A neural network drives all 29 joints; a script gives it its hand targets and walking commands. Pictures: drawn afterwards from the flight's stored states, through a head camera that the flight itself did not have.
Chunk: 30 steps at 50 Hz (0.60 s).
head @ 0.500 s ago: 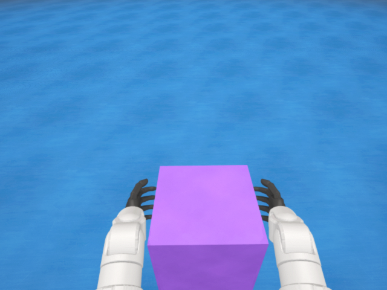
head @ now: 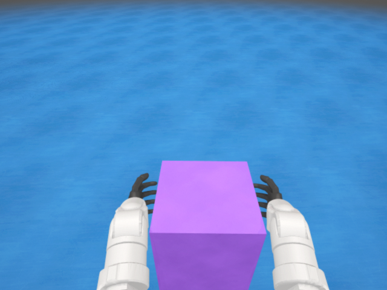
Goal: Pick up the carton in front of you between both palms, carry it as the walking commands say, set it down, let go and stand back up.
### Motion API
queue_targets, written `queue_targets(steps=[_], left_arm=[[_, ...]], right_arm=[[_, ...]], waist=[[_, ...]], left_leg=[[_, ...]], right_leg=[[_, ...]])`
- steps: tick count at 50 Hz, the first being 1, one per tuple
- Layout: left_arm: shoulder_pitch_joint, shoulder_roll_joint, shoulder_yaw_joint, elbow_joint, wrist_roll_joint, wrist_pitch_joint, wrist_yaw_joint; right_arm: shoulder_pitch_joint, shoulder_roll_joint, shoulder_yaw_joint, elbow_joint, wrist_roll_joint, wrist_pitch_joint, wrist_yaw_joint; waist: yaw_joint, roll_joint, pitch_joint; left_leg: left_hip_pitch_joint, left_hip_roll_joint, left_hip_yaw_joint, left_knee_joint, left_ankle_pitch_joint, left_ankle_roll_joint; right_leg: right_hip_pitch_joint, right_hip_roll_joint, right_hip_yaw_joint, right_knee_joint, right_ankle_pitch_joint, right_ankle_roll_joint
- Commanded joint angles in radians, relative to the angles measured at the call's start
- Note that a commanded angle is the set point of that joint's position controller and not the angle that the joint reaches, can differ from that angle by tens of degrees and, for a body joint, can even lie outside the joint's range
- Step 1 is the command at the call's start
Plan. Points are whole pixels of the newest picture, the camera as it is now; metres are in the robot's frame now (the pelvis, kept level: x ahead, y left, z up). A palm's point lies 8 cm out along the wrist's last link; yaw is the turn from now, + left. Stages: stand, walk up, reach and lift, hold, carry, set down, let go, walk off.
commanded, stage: set down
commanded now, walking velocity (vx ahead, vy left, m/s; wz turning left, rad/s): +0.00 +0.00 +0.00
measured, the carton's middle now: (204, 226) +0.31 +0.00 -0.04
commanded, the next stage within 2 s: none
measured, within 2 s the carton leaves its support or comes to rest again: neither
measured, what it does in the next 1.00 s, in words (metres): lowers itself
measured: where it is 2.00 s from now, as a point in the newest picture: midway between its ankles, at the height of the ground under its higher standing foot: outside the picture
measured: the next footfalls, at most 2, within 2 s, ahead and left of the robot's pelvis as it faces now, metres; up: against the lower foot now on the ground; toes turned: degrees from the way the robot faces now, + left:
none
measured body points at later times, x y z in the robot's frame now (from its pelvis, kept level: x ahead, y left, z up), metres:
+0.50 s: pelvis -0.01 -0.02 -0.07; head +0.20 +0.00 +0.33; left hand +0.37 +0.16 -0.15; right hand +0.38 -0.14 -0.15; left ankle +0.05 +0.11 -0.74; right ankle +0.02 -0.14 -0.74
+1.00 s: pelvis -0.04 -0.01 -0.19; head +0.22 +0.01 +0.17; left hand +0.42 +0.17 -0.28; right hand +0.45 -0.13 -0.28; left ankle +0.05 +0.11 -0.74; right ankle +0.02 -0.14 -0.74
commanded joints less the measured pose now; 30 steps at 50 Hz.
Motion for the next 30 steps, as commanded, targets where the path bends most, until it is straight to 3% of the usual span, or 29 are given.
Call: queue_targets(steps=[1,7,11,16,21,25,30], left_arm=[[-0.577,-0.923,-0.42,0.13,-0.224,-0.056,-0.263],[-0.579,-0.746,-0.189,0.239,-0.071,-0.162,-0.205],[-0.531,-0.648,-0.159,0.236,-0.033,-0.296,-0.186],[-0.57,-0.715,-0.301,0.213,-0.097,-0.475,-0.196],[-0.644,-0.787,-0.48,0.157,-0.179,-0.576,-0.204],[-0.682,-0.78,-0.556,0.108,-0.223,-0.574,-0.212],[-0.736,-0.791,-0.508,0.159,-0.21,-0.498,-0.23]], right_arm=[[-0.638,0.885,0.421,0.095,0.21,-0.068,0.257],[-0.633,0.745,0.206,0.208,0.059,-0.167,0.189],[-0.565,0.671,0.166,0.222,0.024,-0.293,0.156],[-0.591,0.75,0.332,0.205,0.101,-0.469,0.138],[-0.677,0.841,0.552,0.131,0.204,-0.57,0.121],[-0.725,0.851,0.631,0.075,0.249,-0.566,0.104],[-0.786,0.853,0.587,0.135,0.236,-0.49,0.13]], waist=[[0.003,0.037,-0.111],[0.02,0.027,-0.092],[0.024,0.01,-0.198],[0.013,0.012,-0.487],[0.039,0.007,-0.884],[0.046,-0.012,-1.087],[0.05,-0.004,-0.985]], left_leg=[[0.1,-0.013,-0.056,-0.082,-0.182,-0.017],[-0.048,-0.032,-0.027,0.027,-0.042,-0.007],[-0.166,-0.055,-0.012,0.131,0.138,-0.016],[-0.247,-0.082,-0.011,0.287,0.341,-0.021],[-0.376,-0.086,-0.002,0.458,0.489,-0.029],[-0.526,-0.094,0.02,0.554,0.457,-0.043],[-0.694,-0.098,0.039,0.612,0.209,-0.045]], right_leg=[[-0.202,0.06,-0.035,-0.093,-0.15,-0.048],[-0.312,0.071,-0.043,-0.005,-0.074,-0.041],[-0.409,0.088,-0.048,0.091,0.093,-0.016],[-0.501,0.113,-0.052,0.228,0.281,0.01],[-0.555,0.122,-0.04,0.391,0.46,0.029],[-0.605,0.121,-0.047,0.495,0.494,0.04],[-0.835,0.138,-0.077,0.546,0.191,0.043]])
